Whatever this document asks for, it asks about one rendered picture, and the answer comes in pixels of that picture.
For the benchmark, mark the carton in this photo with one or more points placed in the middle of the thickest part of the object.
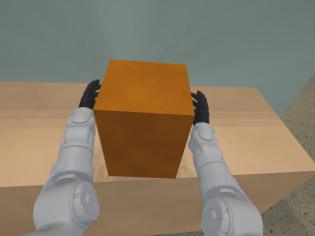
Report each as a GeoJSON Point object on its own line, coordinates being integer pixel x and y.
{"type": "Point", "coordinates": [144, 114]}

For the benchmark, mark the right robot hand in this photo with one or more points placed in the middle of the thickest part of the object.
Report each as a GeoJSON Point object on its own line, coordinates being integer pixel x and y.
{"type": "Point", "coordinates": [201, 112]}

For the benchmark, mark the left robot upper arm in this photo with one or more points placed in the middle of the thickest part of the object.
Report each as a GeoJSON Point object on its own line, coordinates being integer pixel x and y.
{"type": "Point", "coordinates": [65, 210]}

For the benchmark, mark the robot right forearm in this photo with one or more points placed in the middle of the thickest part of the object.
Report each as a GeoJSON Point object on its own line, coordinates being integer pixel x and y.
{"type": "Point", "coordinates": [211, 168]}

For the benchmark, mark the pedestal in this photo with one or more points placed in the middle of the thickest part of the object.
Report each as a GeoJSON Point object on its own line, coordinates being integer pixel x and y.
{"type": "Point", "coordinates": [259, 150]}

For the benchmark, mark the left robot hand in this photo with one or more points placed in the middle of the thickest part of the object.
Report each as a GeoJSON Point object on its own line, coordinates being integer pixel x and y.
{"type": "Point", "coordinates": [88, 99]}

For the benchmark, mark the robot left forearm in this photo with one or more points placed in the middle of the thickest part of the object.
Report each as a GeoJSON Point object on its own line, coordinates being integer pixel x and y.
{"type": "Point", "coordinates": [76, 152]}

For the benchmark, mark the right robot upper arm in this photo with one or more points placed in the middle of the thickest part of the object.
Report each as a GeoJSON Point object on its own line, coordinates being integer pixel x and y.
{"type": "Point", "coordinates": [225, 216]}

